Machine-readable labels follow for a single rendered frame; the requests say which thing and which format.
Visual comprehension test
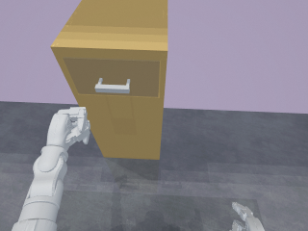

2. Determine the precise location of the robot right hand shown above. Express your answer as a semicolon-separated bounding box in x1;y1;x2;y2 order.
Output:
229;202;265;231

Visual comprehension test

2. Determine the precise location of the robot left hand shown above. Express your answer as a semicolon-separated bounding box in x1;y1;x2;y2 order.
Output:
46;107;90;151

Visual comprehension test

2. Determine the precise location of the handle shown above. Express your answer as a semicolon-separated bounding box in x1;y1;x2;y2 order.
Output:
95;78;131;93

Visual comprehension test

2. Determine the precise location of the cabinet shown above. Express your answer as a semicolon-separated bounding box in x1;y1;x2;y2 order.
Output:
50;0;168;160

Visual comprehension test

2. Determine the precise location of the robot left forearm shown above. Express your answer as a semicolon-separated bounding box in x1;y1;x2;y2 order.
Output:
12;144;68;231

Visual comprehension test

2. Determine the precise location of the drawer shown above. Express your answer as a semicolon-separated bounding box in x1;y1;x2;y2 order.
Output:
63;57;160;97

